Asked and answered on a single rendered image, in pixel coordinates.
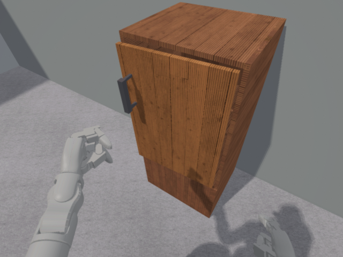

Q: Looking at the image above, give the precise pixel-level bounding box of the right robot hand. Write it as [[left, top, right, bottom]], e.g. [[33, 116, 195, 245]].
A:
[[253, 214, 296, 257]]

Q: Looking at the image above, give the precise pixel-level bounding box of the robot left forearm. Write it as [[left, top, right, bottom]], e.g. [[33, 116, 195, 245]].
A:
[[25, 172, 84, 257]]

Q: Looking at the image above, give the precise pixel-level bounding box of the cupboard door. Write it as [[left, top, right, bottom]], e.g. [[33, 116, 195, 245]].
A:
[[116, 42, 240, 188]]

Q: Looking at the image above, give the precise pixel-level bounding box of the handle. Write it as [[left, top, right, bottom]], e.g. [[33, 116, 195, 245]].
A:
[[117, 74, 137, 114]]

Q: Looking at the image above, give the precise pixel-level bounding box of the left robot hand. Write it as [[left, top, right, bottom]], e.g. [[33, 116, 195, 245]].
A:
[[60, 125, 113, 177]]

